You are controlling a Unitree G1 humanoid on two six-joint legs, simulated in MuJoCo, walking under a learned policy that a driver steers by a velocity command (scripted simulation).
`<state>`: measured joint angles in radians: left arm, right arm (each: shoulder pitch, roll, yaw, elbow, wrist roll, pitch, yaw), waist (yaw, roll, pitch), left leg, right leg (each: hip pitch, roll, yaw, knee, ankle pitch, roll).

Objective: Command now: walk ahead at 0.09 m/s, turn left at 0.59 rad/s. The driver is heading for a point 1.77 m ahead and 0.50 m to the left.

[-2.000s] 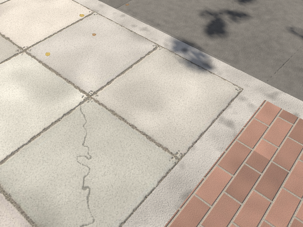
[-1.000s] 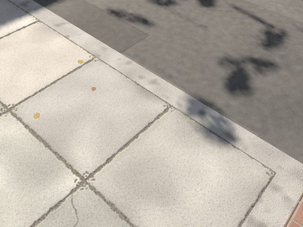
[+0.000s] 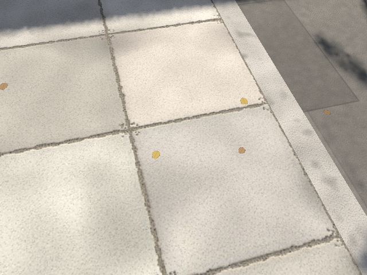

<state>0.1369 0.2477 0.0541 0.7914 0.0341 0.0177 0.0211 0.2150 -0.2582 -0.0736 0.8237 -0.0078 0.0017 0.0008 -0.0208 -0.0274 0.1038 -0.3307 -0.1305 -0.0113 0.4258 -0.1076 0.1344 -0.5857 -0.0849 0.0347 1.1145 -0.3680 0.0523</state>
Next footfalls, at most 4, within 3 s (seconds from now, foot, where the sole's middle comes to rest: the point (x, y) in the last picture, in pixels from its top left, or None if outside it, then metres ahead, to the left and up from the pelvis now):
0.40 right None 0.12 -0.14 -0.77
0.86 left None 0.02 0.05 -0.77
1.40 right None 0.23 -0.07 -0.77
1.90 left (107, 266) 0.44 0.25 -0.77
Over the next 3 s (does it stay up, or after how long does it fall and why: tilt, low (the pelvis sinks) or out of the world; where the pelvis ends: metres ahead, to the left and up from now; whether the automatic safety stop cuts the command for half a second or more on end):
stays up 0.58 0.28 0.01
